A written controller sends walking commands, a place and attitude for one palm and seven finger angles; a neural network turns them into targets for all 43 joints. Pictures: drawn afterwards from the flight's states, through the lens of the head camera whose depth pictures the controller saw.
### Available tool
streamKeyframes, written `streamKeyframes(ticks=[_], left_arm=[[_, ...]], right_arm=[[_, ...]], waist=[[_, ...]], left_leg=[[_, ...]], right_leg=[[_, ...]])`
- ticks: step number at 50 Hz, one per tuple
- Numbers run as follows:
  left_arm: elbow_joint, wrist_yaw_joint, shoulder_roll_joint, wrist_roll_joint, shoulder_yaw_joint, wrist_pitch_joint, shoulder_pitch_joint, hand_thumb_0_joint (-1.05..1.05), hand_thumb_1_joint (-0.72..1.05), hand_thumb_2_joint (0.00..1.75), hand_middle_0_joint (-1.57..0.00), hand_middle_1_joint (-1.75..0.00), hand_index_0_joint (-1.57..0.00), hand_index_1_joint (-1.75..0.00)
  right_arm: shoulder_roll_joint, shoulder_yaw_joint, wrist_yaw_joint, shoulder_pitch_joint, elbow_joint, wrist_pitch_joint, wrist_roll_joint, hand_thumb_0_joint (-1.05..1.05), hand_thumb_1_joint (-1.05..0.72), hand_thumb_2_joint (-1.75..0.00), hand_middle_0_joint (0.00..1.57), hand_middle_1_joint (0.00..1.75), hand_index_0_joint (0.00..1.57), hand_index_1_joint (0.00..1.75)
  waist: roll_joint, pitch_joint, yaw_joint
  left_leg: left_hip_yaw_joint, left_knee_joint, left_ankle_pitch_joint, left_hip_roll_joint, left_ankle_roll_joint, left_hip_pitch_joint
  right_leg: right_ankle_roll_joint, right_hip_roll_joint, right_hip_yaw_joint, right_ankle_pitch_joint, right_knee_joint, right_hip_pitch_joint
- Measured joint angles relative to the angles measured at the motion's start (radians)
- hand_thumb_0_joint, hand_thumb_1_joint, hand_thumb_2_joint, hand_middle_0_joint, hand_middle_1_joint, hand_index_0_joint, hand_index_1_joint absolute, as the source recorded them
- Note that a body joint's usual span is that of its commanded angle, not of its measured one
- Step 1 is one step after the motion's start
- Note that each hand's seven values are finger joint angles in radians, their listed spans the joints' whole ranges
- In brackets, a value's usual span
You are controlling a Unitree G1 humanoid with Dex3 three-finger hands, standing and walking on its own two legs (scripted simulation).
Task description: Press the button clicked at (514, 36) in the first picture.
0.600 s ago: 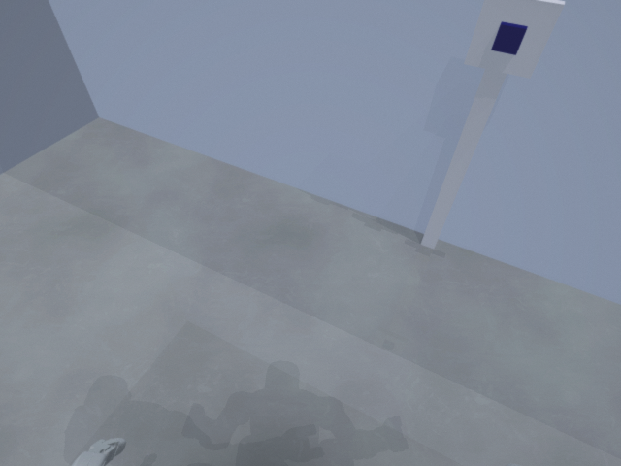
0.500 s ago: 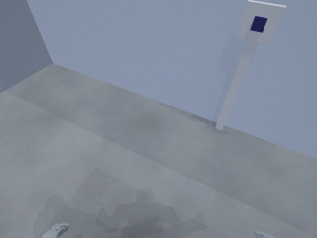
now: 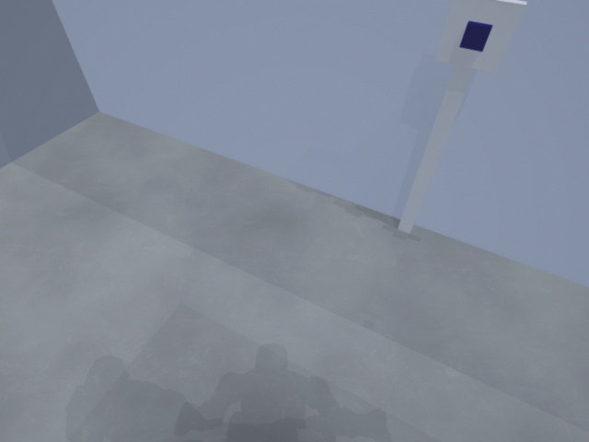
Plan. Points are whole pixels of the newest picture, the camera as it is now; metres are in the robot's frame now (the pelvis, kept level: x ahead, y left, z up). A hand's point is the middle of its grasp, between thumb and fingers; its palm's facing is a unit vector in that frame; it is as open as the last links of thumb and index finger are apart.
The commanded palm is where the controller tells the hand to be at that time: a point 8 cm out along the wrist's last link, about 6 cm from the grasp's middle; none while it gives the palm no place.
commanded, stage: stand and wait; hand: left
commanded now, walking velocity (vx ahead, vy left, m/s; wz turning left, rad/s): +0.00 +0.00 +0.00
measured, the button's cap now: (475, 36) +1.13 -0.45 +0.10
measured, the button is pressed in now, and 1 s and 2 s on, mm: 0 0 0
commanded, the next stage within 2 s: look at it before walking up in 0.24 s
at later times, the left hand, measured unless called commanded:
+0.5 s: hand out of the picture +0.08 +0.24 -0.15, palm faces -0.03 -0.94 -0.34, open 7.4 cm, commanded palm none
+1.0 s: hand out of the picture +0.08 +0.24 -0.15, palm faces -0.03 -0.94 -0.34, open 7.4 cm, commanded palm none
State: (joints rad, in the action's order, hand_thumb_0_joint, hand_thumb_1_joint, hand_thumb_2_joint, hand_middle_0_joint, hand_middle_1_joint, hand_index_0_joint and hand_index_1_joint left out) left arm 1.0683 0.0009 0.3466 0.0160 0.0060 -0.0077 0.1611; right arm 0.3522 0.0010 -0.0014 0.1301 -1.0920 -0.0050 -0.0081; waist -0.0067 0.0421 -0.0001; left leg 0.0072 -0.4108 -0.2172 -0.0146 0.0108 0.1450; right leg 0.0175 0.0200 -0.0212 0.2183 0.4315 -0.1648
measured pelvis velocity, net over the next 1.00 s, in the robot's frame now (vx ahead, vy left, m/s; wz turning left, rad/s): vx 0.00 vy -0.01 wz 0.00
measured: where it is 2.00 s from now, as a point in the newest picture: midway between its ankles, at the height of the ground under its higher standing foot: outside the picture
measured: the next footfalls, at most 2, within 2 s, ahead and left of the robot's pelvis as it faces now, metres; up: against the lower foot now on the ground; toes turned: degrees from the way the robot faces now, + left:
left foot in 1.90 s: +0.23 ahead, +0.06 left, +0.00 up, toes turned -25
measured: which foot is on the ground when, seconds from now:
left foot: down 0.00-1.00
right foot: down 0.00-1.00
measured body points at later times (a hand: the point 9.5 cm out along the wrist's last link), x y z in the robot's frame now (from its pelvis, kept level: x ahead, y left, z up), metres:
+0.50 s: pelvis +0.00 -0.01 +0.00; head +0.00 -0.01 +0.45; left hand +0.08 +0.29 -0.13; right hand +0.07 -0.31 -0.13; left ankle +0.01 +0.11 -0.74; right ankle +0.01 -0.13 -0.74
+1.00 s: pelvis +0.00 -0.01 +0.00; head +0.01 +0.00 +0.45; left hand +0.08 +0.29 -0.13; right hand +0.08 -0.31 -0.13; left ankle +0.01 +0.11 -0.74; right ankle +0.01 -0.13 -0.74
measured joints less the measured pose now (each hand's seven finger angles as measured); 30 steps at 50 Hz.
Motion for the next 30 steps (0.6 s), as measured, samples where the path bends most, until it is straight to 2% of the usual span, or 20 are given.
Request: streamKeyframes(ticks=[30], left_arm=[[0.013,0.001,-0.007,0.001,0.001,0.014,-0.035,0.00,0.90,0.90,-0.20,-0.30,-0.20,-0.30]], right_arm=[[-0.007,0.003,-0.002,-0.013,-0.028,-0.009,0.001,0.01,-0.91,-0.90,0.20,0.30,0.21,0.30]], waist=[[0.001,-0.008,-0.005]], left_leg=[[-0.003,0.034,0.022,0.013,-0.013,-0.005]], right_leg=[[-0.011,-0.012,0.003,-0.021,-0.032,0.004]])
